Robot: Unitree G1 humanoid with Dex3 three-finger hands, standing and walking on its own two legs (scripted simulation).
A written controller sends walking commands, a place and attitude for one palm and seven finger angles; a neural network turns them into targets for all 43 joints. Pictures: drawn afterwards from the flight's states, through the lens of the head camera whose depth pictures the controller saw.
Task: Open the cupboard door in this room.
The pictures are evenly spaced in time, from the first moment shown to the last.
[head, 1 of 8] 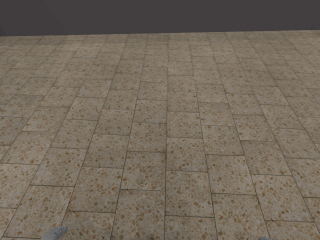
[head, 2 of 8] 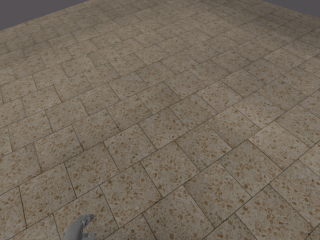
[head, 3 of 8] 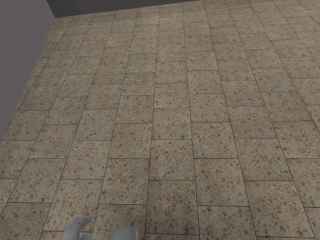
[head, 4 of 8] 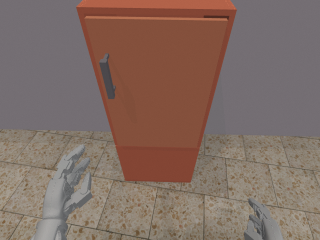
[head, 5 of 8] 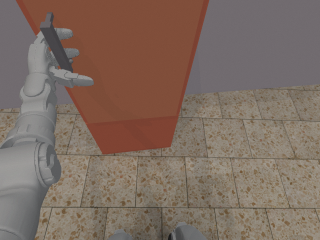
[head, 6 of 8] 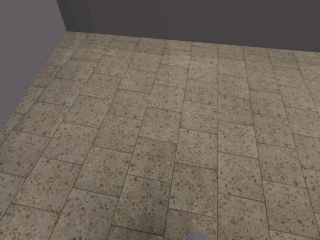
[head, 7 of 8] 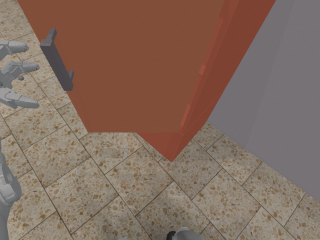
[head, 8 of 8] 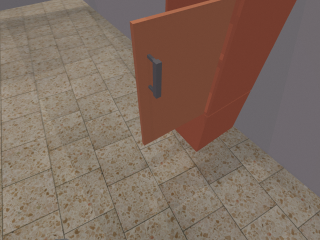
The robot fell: no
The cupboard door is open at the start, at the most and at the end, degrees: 0 88 88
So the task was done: yes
